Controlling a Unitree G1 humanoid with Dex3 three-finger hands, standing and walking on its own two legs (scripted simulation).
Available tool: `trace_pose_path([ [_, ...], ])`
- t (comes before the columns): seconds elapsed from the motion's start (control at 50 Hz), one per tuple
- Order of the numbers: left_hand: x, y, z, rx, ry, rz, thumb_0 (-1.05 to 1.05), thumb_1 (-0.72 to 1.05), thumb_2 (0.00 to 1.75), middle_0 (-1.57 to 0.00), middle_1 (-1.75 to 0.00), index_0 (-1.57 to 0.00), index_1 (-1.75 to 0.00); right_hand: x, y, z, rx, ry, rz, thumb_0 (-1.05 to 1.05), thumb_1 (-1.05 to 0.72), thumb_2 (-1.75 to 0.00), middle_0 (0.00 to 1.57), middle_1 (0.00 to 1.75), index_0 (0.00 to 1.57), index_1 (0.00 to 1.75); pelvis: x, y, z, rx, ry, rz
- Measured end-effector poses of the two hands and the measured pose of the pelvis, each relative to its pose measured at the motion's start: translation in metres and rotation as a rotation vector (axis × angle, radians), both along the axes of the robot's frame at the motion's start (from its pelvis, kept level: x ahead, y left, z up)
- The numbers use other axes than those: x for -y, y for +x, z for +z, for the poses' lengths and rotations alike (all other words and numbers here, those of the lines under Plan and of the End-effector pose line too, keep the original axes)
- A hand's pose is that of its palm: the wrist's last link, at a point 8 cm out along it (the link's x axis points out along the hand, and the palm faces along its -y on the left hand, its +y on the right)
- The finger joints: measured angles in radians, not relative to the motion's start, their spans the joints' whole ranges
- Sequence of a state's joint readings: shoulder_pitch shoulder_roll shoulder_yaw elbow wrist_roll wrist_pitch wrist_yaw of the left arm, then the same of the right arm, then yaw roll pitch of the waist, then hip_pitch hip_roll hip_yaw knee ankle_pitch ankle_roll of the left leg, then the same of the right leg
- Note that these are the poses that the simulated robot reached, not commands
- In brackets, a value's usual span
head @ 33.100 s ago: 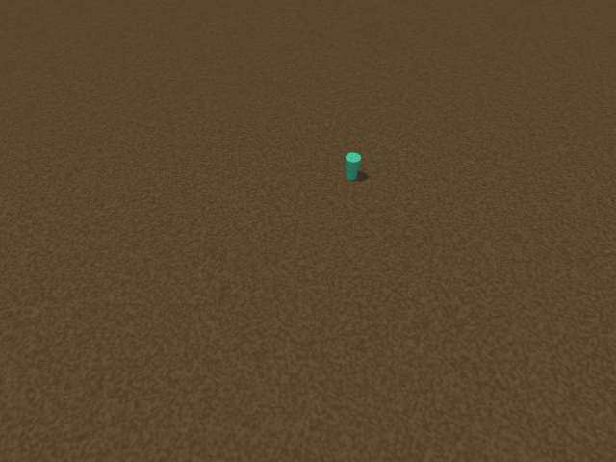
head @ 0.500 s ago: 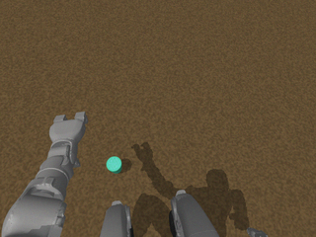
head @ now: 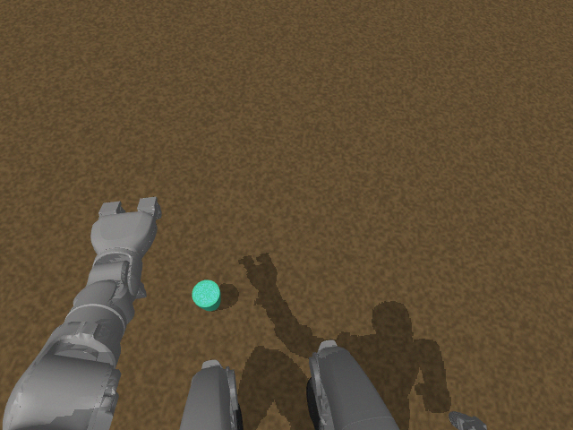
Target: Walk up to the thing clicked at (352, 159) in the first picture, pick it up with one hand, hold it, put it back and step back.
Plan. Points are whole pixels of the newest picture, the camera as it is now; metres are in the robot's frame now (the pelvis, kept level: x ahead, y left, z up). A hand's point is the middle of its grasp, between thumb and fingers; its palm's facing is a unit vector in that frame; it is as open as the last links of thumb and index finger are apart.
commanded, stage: go down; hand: left
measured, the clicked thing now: (208, 298) +0.43 +0.15 -0.59
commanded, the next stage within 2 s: withdraw in 0.42 s
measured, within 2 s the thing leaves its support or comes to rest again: neither
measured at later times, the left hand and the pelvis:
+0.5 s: hand (135, 255) +0.41 +0.20 -0.11, palm faces -0.41 +0.02 -0.91, open 13.9 cm; pelvis +0.00 +0.00 +0.00, yaw +0 degrees
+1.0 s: hand (165, 277) +0.40 +0.19 -0.24, palm faces -0.42 +0.05 -0.91, open 14.2 cm; pelvis -0.02 +0.00 -0.10, yaw -1 degrees
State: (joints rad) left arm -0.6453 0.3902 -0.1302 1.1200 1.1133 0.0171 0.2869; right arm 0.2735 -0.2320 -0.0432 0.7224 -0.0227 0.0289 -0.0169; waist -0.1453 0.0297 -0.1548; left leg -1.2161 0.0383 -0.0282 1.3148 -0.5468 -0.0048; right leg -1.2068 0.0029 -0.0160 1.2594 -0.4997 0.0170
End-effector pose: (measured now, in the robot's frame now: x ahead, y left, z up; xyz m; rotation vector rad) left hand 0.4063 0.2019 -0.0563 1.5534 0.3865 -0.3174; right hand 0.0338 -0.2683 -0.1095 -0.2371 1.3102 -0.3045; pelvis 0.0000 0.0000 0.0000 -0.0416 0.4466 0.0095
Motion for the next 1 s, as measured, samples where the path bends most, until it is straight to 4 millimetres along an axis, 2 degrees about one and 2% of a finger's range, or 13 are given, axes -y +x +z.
trace_pose_path([
  [0.1,0.001,0.005,0.005,0.029,0.012,-0.004,0.0,-0.48,0.92,-0.16,-0.96,-0.15,-0.96,-0.001,0.0,-0.003,-0.01,0.007,-0.004,0.01,-0.92,-0.9,0.2,0.3,0.2,0.3,-0.001,-0.001,0.0,0.005,-0.001,-0.004],
  [0.22,-0.004,0.005,0.015,0.006,0.015,0.041,0.0,-0.47,0.92,-0.16,-0.95,-0.15,-0.95,-0.005,-0.001,0.003,0.007,0.021,-0.012,0.01,-0.92,-0.9,0.21,0.3,0.2,0.3,-0.001,-0.001,0.006,0.017,-0.002,-0.004],
  [0.32,-0.004,-0.001,0.008,-0.028,0.002,0.039,0.0,-0.48,0.91,-0.16,-0.95,-0.15,-0.95,-0.004,-0.003,0.005,0.016,0.015,-0.007,0.01,-0.92,-0.9,0.21,0.3,0.2,0.3,0.0,-0.001,0.005,0.012,-0.001,-0.001],
  [0.44,0.0,-0.001,-0.001,0.005,0.004,-0.007,0.0,-0.48,0.91,-0.15,-0.96,-0.15,-0.96,0.001,-0.004,-0.002,-0.001,-0.005,0.0,0.01,-0.92,-0.9,0.21,0.3,0.2,0.3,0.0,-0.004,-0.003,0.0,0.001,-0.001],
  [0.6,-0.002,0.006,0.008,0.018,0.019,0.027,0.0,-0.48,0.92,-0.15,-0.96,-0.15,-0.96,0.0,-0.001,-0.003,-0.004,0.012,-0.009,0.01,-0.92,-0.9,0.2,0.3,0.2,0.3,0.001,-0.002,0.001,0.006,0.001,-0.004],
  [0.66,-0.003,0.004,0.005,-0.013,0.017,0.05,0.0,-0.51,0.96,-0.13,-0.96,-0.12,-0.96,-0.001,0.0,-0.001,0.004,0.016,-0.006,0.01,-0.92,-0.9,0.2,0.3,0.2,0.3,0.002,-0.001,0.002,0.0,0.001,-0.001],
  [0.72,-0.001,0.0,-0.011,-0.049,0.011,0.053,0.0,-0.54,0.98,-0.12,-0.96,-0.1,-0.97,0.001,0.0,-0.004,0.01,0.007,0.008,0.01,-0.92,-0.9,0.21,0.3,0.2,0.3,0.003,-0.001,-0.004,-0.023,0.001,0.001],
  [0.78,0.006,-0.001,-0.038,-0.062,-0.003,0.032,0.0,-0.54,0.99,-0.12,-0.95,-0.1,-0.96,0.006,0.0,-0.017,0.014,-0.016,0.024,0.01,-0.91,-0.9,0.21,0.3,0.2,0.3,0.003,-0.003,-0.022,-0.054,-0.001,0.004],
  [0.9,0.019,0.0,-0.09,0.016,-0.003,-0.046,0.0,-0.54,0.99,-0.13,-0.95,-0.11,-0.97,0.016,0.002,-0.061,0.006,-0.047,0.031,0.01,-0.91,-0.9,0.21,0.3,0.2,0.3,0.001,-0.011,-0.068,-0.119,-0.006,-0.002],
  [1.0,0.02,-0.001,-0.124,0.017,0.036,-0.038,0.0,-0.56,1.01,-0.13,-0.97,-0.1,-0.99,0.01,0.003,-0.099,0.004,-0.021,0.046,0.01,-0.92,-0.9,0.2,0.3,0.2,0.3,0.001,-0.023,-0.097,-0.147,-0.004,-0.011],
])
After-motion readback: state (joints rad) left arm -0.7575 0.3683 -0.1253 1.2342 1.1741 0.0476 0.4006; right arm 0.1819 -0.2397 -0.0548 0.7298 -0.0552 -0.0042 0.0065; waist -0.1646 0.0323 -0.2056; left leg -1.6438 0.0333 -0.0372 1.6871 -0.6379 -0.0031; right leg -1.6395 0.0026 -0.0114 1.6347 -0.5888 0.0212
